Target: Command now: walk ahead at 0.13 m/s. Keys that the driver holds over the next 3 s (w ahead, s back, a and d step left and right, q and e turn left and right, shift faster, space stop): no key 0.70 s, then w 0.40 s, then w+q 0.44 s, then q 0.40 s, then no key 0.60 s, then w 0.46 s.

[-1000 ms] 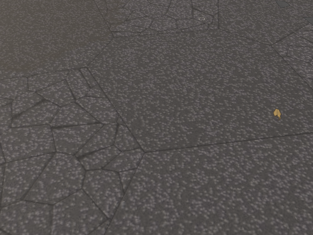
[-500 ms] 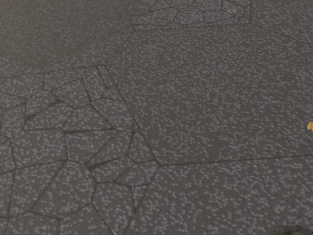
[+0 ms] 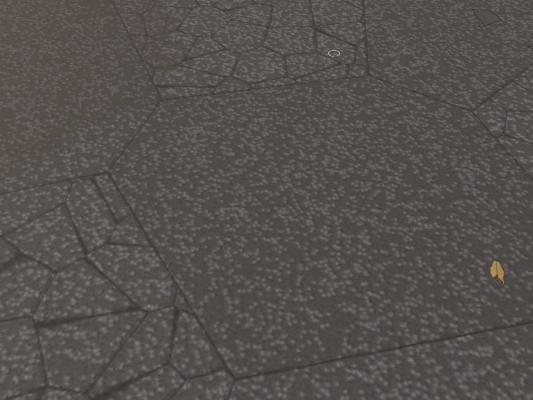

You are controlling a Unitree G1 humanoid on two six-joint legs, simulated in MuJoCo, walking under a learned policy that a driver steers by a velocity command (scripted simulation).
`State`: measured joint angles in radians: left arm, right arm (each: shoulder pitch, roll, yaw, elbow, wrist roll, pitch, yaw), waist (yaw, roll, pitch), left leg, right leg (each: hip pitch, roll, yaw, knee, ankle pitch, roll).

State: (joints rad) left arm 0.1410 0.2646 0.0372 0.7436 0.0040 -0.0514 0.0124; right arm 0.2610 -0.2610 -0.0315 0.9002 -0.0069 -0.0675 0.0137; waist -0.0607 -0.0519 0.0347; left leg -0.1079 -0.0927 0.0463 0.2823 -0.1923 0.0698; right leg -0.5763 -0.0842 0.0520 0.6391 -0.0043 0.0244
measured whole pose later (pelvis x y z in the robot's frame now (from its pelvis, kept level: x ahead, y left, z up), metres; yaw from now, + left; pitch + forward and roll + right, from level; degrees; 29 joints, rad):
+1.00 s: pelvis +0.15 -0.05 -0.02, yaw +1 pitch -1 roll -1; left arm 0.18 0.26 0.08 1.02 -0.02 -0.09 -0.02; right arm 0.36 -0.26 -0.04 1.06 0.03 -0.05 -0.02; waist 0.00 0.04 0.02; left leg -0.15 0.02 -0.04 0.81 -0.49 0.01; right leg -0.26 0.03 -0.08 0.58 -0.29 -0.06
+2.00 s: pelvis +0.59 +0.05 -0.02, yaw +28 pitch +2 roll +0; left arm 0.04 0.27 0.04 0.77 0.03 -0.08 0.02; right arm 0.23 -0.31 -0.08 0.78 0.01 0.01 -0.04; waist -0.05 0.02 0.03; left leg -0.28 -0.16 -0.21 0.78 -0.52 0.04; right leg -0.44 0.05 0.05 0.47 -0.06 -0.02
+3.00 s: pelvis +0.76 +0.12 +0.00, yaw +31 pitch +0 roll +1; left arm 0.32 0.26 0.03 0.96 0.00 -0.10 -0.03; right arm 0.25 -0.30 -0.07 0.82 0.02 -0.08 0.00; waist 0.03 0.03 0.00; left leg -0.50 0.06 -0.01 1.06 -0.26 0.04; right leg -0.11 0.03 -0.04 0.34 -0.24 -0.06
